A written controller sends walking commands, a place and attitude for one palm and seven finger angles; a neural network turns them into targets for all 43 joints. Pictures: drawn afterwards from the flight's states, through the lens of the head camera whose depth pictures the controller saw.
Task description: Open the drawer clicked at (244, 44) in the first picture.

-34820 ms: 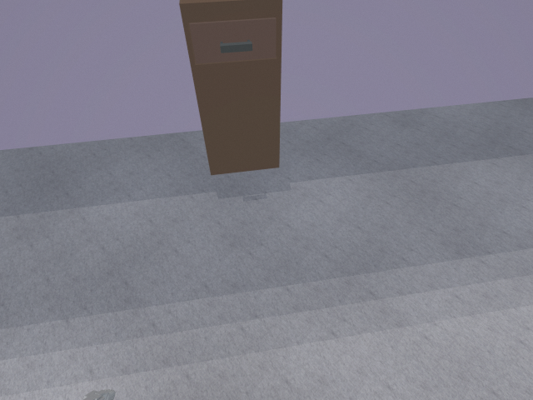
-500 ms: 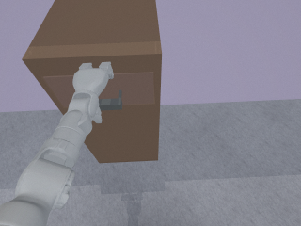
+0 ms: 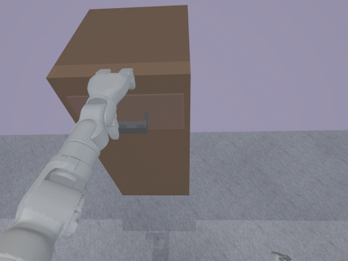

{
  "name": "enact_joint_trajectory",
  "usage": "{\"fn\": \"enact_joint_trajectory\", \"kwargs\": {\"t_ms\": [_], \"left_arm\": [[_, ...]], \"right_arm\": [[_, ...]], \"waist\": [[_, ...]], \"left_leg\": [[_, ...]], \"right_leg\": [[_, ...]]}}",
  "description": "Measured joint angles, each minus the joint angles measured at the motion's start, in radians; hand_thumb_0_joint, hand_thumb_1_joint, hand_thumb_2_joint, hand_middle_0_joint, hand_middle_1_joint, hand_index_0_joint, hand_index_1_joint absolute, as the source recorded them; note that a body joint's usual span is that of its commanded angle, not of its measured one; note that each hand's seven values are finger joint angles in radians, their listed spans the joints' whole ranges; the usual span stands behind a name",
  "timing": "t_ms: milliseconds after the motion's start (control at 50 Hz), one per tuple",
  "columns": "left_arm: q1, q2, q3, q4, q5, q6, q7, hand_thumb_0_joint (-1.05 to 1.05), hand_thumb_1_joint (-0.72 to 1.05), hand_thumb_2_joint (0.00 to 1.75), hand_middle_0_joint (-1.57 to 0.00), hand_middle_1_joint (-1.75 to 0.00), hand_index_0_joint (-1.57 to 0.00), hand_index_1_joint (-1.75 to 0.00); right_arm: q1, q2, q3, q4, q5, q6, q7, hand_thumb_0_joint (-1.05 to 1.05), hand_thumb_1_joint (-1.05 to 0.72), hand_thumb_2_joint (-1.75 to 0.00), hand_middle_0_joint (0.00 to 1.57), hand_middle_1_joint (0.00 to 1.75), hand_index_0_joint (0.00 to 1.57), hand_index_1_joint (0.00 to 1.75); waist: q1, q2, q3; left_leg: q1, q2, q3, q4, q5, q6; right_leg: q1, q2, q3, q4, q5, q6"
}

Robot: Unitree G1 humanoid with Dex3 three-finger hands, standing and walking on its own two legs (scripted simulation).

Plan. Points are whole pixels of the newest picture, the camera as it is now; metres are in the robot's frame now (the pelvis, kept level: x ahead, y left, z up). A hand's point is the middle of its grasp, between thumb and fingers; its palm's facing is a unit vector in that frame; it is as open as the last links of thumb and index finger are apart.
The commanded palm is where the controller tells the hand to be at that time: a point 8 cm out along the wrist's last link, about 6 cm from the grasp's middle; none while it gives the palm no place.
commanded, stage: draw the hand back to the body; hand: left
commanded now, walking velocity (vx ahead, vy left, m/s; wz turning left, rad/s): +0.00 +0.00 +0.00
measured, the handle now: (127, 121) +0.53 +0.17 -0.04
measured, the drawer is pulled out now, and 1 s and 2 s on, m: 0.00 0.00 0.00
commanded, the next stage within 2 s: step back with the hand held close in 1.64 s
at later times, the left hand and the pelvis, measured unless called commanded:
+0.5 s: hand (87, 141) +0.35 +0.20 +0.10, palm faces -0.04 -0.03 -1.00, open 13.8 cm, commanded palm +0.32 +0.21 +0.17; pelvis -0.02 +0.00 +0.01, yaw +0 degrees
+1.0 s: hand (54, 172) +0.24 +0.20 +0.17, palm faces +0.26 -0.93 -0.27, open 12.4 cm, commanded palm +0.19 +0.25 +0.18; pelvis -0.01 +0.00 +0.01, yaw +0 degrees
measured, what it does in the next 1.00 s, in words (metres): stands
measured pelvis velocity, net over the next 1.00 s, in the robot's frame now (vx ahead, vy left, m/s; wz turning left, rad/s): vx -0.01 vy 0.00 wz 0.01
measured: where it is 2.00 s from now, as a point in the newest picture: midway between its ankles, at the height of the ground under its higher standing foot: outside the picture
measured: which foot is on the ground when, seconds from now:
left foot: down 0.00-1.00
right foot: down 0.00-1.00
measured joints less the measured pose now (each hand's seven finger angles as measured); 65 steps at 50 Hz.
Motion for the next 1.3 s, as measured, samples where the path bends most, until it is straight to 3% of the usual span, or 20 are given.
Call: {"fn": "enact_joint_trajectory", "kwargs": {"t_ms": [80, 180, 300, 380, 440, 540, 660, 700, 740, 780, 840, 900, 980, 1300], "left_arm": [[0.036, -0.001, 0.002, -0.030, 0.003, -0.058, 0.003, 0.00, -0.49, 0.31, -0.32, -1.20, -0.32, -1.20], [0.135, 0.005, 0.051, -0.117, 0.013, -0.107, 0.057, 0.00, -0.49, 0.31, -0.32, -1.20, -0.32, -1.20], [0.258, 0.035, 0.087, -0.220, 0.014, -0.049, 0.103, 0.00, -0.48, 0.31, -0.32, -1.20, -0.32, -1.20], [0.316, 0.058, 0.067, -0.285, -0.006, 0.018, 0.064, 0.00, -0.48, 0.31, -0.32, -1.20, -0.32, -1.20], [0.353, 0.070, 0.045, -0.334, -0.027, 0.033, 0.011, 0.00, -0.49, 0.31, -0.32, -1.20, -0.32, -1.20], [0.443, 0.081, 0.037, -0.450, -0.047, -0.029, -0.052, 0.00, -0.49, 0.31, -0.32, -1.20, -0.32, -1.20], [0.586, 0.084, 0.065, -0.628, -0.048, -0.109, -0.028, 0.00, -0.49, 0.31, -0.32, -1.20, -0.32, -1.20], [0.605, 0.048, 0.117, -0.647, -0.380, -0.130, -0.021, -0.01, -0.48, 0.31, -0.32, -1.19, -0.32, -1.20], [0.635, 0.005, 0.182, -0.681, -0.624, -0.149, -0.014, -0.01, -0.47, 0.31, -0.32, -1.18, -0.32, -1.19], [0.688, -0.029, 0.244, -0.740, -0.788, -0.163, -0.006, -0.01, -0.44, 0.33, -0.32, -1.17, -0.32, -1.17], [0.778, -0.065, 0.309, -0.835, -0.924, -0.181, 0.010, -0.01, -0.38, 0.35, -0.31, -1.13, -0.31, -1.13], [0.867, -0.084, 0.343, -0.923, -0.985, -0.194, 0.020, -0.01, -0.30, 0.39, -0.30, -1.08, -0.30, -1.08], [0.969, -0.080, 0.373, -1.016, -1.018, -0.209, 0.021, -0.01, -0.19, 0.44, -0.29, -1.00, -0.29, -1.00], [1.321, -0.044, 0.488, -1.234, -1.037, -0.238, 0.036, 0.00, 0.35, 0.67, -0.25, -0.65, -0.25, -0.65]], "right_arm": [[0.006, -0.006, -0.008, -0.010, -0.004, -0.008, -0.004, 0.00, -0.91, -0.90, 0.20, 0.30, 0.20, 0.30], [0.014, -0.009, -0.017, -0.013, -0.008, -0.020, -0.003, 0.00, -0.91, -0.90, 0.20, 0.30, 0.20, 0.30], [0.008, -0.002, -0.012, 0.006, 0.004, -0.024, 0.003, 0.00, -0.91, -0.90, 0.19, 0.30, 0.20, 0.30], [-0.012, -0.001, 0.000, 0.004, 0.019, -0.019, -0.001, 0.01, -0.91, -0.90, 0.19, 0.30, 0.20, 0.30], [-0.036, -0.004, 0.009, -0.010, 0.024, -0.019, -0.012, 0.01, -0.91, -0.90, 0.20, 0.30, 0.20, 0.30], [-0.080, -0.007, 0.016, -0.044, 0.014, -0.036, -0.026, 0.01, -0.91, -0.90, 0.20, 0.30, 0.20, 0.30], [-0.118, 0.000, 0.018, -0.065, 0.003, -0.059, -0.019, 0.01, -0.91, -0.90, 0.19, 0.30, 0.20, 0.30], [-0.121, 0.009, 0.026, -0.081, 0.012, -0.075, -0.025, 0.01, -0.91, -0.90, 0.19, 0.30, 0.20, 0.30], [-0.123, 0.029, 0.049, -0.093, 0.014, -0.102, -0.032, 0.01, -0.91, -0.90, 0.19, 0.30, 0.20, 0.30], [-0.116, 0.054, 0.074, -0.105, 0.006, -0.125, -0.038, 0.01, -0.91, -0.90, 0.19, 0.30, 0.20, 0.30], [-0.087, 0.075, 0.096, -0.114, -0.008, -0.167, -0.038, 0.01, -0.91, -0.90, 0.20, 0.30, 0.20, 0.30], [-0.056, 0.076, 0.101, -0.108, -0.020, -0.201, -0.032, 0.01, -0.90, -0.90, 0.20, 0.30, 0.20, 0.30], [-0.028, 0.061, 0.092, -0.085, -0.031, -0.226, -0.025, 0.01, -0.90, -0.90, 0.20, 0.30, 0.20, 0.30], [-0.007, 0.031, 0.042, -0.047, -0.037, -0.284, -0.028, 0.01, -0.90, -0.90, 0.20, 0.30, 0.20, 0.30]], "waist": [[0.002, -0.007, 0.007], [0.009, -0.003, 0.012], [0.029, 0.009, 0.013], [0.044, 0.012, 0.023], [0.053, 0.011, 0.034], [0.070, 0.007, 0.052], [0.098, 0.007, 0.055], [0.096, 0.008, 0.089], [0.090, -0.007, 0.119], [0.080, -0.025, 0.133], [0.068, -0.038, 0.132], [0.060, -0.035, 0.127], [0.060, -0.027, 0.128], [0.073, -0.017, 0.115]], "left_leg": [[-0.004, 0.002, 0.003, 0.003, 0.004, -0.003], [0.007, 0.006, 0.018, -0.004, 0.010, -0.006], [0.050, 0.010, 0.028, -0.036, 0.026, -0.008], [0.086, 0.007, 0.020, -0.056, 0.039, -0.007], [0.107, 0.003, 0.010, -0.063, 0.047, -0.006], [0.135, -0.003, 0.004, -0.068, 0.053, -0.003], [0.166, -0.007, 0.005, -0.076, 0.055, -0.001], [0.198, -0.007, -0.006, -0.080, 0.056, 0.001], [0.229, -0.005, -0.009, -0.086, 0.056, 0.001], [0.257, 0.001, -0.008, -0.099, 0.057, -0.002], [0.289, 0.010, -0.005, -0.114, 0.056, -0.008], [0.309, 0.012, -0.006, -0.125, 0.054, -0.008], [0.315, 0.010, -0.008, -0.131, 0.055, -0.005], [0.288, 0.009, -0.016, -0.107, 0.052, -0.006]], "right_leg": [[-0.005, 0.002, 0.003, 0.004, 0.005, -0.004], [-0.003, 0.008, 0.016, 0.002, 0.014, -0.007], [0.034, 0.013, 0.027, -0.023, 0.030, -0.008], [0.073, 0.010, 0.020, -0.043, 0.039, -0.008], [0.100, 0.005, 0.010, -0.052, 0.043, -0.007], [0.131, -0.001, 0.005, -0.059, 0.048, -0.005], [0.161, -0.005, 0.006, -0.066, 0.050, -0.001], [0.201, -0.006, -0.004, -0.078, 0.051, 0.001], [0.235, -0.004, -0.008, -0.089, 0.053, 0.001], [0.263, 0.002, -0.006, -0.104, 0.057, -0.001], [0.299, 0.012, -0.004, -0.130, 0.062, -0.003], [0.321, 0.014, -0.004, -0.147, 0.065, -0.002], [0.330, 0.012, -0.006, -0.157, 0.066, 0.001], [0.309, 0.009, -0.015, -0.139, 0.062, 0.001]]}}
